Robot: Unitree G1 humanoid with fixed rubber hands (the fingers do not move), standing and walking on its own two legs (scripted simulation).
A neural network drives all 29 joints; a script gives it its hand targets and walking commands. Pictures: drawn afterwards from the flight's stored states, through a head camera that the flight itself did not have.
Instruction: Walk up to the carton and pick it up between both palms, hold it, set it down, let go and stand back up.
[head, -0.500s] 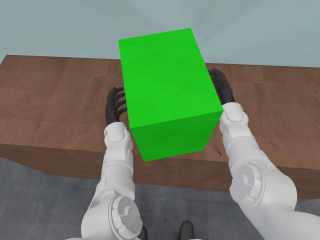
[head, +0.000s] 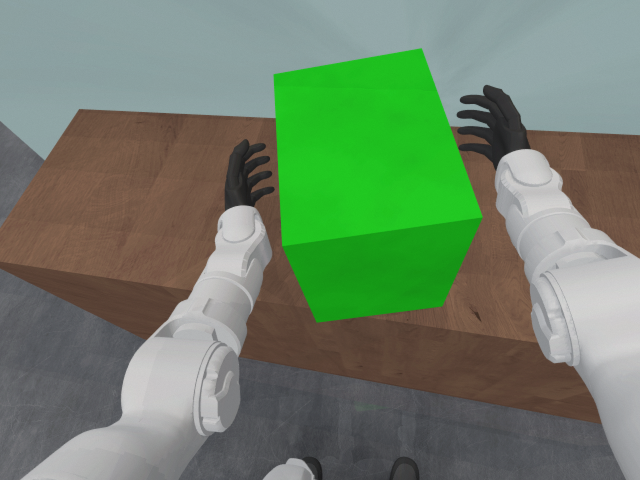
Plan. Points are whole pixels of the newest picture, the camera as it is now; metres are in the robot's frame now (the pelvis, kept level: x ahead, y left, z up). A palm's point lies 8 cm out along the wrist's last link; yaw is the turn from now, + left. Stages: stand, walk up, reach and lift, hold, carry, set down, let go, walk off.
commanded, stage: set down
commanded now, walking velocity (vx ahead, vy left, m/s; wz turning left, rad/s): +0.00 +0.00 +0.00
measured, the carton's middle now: (364, 198) +0.48 +0.06 -0.01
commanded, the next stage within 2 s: none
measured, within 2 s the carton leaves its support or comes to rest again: neither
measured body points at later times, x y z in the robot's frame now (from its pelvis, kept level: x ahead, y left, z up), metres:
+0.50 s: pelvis -0.02 +0.00 +0.01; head +0.09 -0.04 +0.44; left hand +0.43 +0.21 +0.11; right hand +0.53 -0.13 +0.11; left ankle -0.02 +0.16 -0.72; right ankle +0.03 -0.08 -0.72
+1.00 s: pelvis -0.01 +0.00 +0.01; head +0.08 -0.03 +0.45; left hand +0.42 +0.24 +0.15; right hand +0.54 -0.14 +0.16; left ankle -0.02 +0.16 -0.72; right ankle +0.03 -0.08 -0.72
